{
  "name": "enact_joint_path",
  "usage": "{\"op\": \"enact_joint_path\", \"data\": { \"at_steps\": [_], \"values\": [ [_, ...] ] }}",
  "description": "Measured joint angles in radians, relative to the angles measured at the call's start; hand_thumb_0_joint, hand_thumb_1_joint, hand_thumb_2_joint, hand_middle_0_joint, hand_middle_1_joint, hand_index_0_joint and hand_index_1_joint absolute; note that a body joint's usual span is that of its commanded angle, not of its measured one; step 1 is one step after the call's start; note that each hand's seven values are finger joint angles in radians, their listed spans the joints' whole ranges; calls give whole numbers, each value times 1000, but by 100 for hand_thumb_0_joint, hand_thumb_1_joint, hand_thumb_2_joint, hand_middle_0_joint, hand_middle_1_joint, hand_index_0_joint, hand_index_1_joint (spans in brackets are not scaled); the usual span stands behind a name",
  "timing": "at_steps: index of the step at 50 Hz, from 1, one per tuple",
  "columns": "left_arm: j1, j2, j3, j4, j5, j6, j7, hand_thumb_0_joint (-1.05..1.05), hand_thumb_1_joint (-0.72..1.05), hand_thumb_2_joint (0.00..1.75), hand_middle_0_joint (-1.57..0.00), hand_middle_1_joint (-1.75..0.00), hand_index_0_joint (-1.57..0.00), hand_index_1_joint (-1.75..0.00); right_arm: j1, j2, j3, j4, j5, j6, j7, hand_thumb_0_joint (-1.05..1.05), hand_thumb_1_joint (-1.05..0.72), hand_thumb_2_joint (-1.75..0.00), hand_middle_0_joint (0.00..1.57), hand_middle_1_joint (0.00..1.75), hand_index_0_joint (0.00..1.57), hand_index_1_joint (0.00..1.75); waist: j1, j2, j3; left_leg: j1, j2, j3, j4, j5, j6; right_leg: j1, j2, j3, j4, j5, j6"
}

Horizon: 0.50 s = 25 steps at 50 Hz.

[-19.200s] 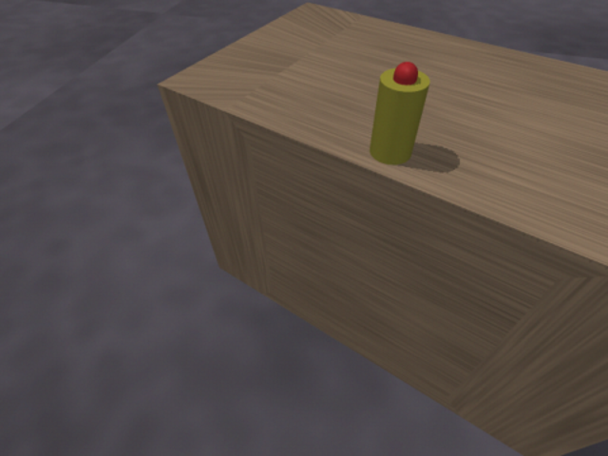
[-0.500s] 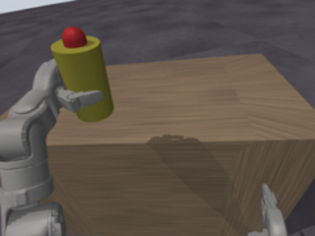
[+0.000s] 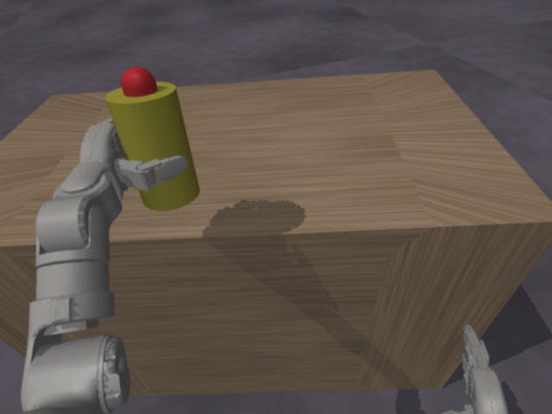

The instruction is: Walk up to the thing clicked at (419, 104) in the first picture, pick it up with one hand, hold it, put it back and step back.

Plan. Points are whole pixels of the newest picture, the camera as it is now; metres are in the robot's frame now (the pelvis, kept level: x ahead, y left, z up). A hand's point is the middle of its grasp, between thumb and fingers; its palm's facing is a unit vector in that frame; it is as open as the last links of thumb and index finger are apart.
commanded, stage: crouch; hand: left
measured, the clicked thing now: (155, 138) +0.40 +0.17 +0.26
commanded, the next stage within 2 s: lower in 0.72 s
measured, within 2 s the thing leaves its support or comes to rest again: neither
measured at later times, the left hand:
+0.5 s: hand (166, 149) +0.44 +0.18 +0.21, palm faces +0.09 -1.00 -0.01, open 11.4 cm
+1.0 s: hand (172, 161) +0.45 +0.18 +0.18, palm faces +0.12 -0.99 -0.02, open 11.4 cm
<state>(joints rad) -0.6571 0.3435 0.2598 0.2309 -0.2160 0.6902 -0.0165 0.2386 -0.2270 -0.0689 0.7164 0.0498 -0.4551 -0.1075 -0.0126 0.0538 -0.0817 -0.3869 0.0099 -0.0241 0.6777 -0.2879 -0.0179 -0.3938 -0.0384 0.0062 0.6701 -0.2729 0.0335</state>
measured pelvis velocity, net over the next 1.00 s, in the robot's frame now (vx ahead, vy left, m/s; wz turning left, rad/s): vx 0.03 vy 0.00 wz -0.01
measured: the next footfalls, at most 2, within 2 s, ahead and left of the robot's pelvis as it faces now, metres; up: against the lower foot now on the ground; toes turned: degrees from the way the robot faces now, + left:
none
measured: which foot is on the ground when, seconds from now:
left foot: down 0.00-1.00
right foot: down 0.00-1.00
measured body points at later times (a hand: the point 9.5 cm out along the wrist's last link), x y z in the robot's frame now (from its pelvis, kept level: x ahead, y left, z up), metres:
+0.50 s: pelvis +0.02 +0.01 +0.00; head +0.01 +0.00 +0.45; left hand +0.43 +0.23 +0.22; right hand +0.19 -0.24 -0.05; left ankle +0.04 +0.13 -0.72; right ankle +0.05 -0.14 -0.72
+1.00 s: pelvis +0.03 +0.00 +0.01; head +0.02 -0.01 +0.46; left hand +0.44 +0.23 +0.19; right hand +0.19 -0.24 -0.05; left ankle +0.04 +0.13 -0.72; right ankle +0.05 -0.14 -0.72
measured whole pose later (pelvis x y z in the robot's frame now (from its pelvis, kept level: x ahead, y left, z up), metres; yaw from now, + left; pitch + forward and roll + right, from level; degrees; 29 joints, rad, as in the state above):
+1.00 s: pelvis +0.03 +0.00 +0.01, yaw +0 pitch +3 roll +0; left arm -0.65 0.32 0.25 0.57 -0.16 0.24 -0.03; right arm 0.23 -0.20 -0.03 0.66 0.01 -0.38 -0.07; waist -0.04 0.03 -0.08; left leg -0.38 0.02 -0.02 0.64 -0.31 -0.02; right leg -0.38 -0.03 0.00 0.62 -0.28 0.03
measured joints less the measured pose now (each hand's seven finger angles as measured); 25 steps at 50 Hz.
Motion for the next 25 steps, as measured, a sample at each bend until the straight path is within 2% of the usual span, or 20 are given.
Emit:
{"op": "enact_joint_path", "data": {
  "at_steps": [5, 11, 17, 25],
  "values": [
    [50, -2, -6, 19, 16, -89, -6, 0, -57, 113, -64, -100, -63, -102, -3, -3, 6, 6, -11, -7, -12, -1, 56, -5, 5, 5, 5, 5, -10, 4, 11, -14, 5, 1, 11, -8, 1, -10, 5, 1, -1, 0, 1],
    [88, -7, -20, 17, 20, -163, -19, 0, -56, 113, -64, -100, -63, -102, -29, 3, 20, 26, -27, -15, -28, -2, 56, -5, 5, 5, 5, 5, -13, 6, 8, -14, 4, 0, 17, -20, 5, -5, 4, -1, -4, -8, 4],
    [54, -14, -31, 73, 21, -210, -21, 0, -56, 113, -64, -101, -63, -102, -43, 17, 32, 19, -35, -22, -32, -2, 55, -5, 5, 5, 5, 6, -11, -2, -3, -6, 1, 0, 16, -30, 8, 5, 1, -1, -8, -17, 8],
    [-10, -16, -18, 194, 33, -266, -15, 0, -56, 113, -64, -100, -63, -102, 5, 24, 33, -36, -37, -14, -4, -1, 56, -5, 5, 5, 5, 6, -19, -7, -10, -7, 3, 8, 7, -37, 9, 3, 2, 6, -20, -19, 9]
  ]
}}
